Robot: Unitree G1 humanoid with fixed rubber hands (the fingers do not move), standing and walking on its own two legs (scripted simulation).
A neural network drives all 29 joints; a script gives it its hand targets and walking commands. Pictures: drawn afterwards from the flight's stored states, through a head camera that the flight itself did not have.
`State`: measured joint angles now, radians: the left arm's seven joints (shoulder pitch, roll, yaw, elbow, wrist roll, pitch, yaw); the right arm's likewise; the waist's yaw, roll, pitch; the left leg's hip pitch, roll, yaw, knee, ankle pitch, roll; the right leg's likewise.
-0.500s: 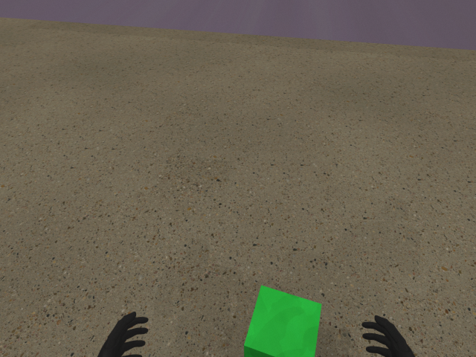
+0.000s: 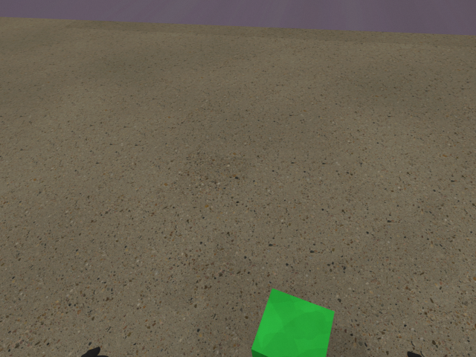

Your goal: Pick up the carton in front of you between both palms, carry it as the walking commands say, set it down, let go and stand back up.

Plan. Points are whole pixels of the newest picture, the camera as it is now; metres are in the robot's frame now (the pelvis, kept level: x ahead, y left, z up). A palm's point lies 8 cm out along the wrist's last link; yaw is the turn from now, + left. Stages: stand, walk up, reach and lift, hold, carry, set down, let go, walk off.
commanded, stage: stand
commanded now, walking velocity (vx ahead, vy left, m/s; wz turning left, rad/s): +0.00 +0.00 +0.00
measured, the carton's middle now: (291, 340) +0.34 -0.11 -0.64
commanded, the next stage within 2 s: none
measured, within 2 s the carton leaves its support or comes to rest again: neither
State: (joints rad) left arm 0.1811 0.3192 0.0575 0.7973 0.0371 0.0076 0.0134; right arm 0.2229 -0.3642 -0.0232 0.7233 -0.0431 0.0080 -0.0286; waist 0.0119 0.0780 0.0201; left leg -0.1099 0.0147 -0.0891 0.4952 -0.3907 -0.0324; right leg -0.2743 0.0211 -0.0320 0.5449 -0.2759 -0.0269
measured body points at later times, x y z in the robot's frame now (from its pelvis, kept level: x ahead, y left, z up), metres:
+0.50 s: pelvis -0.01 +0.00 +0.01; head -0.01 -0.02 +0.46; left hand +0.10 +0.31 -0.09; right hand +0.10 -0.30 -0.12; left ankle -0.08 +0.15 -0.73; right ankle +0.01 -0.10 -0.73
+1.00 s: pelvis -0.02 +0.00 +0.01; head -0.02 -0.01 +0.46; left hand +0.08 +0.32 -0.10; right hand +0.07 -0.31 -0.11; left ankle -0.08 +0.15 -0.73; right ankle +0.01 -0.10 -0.73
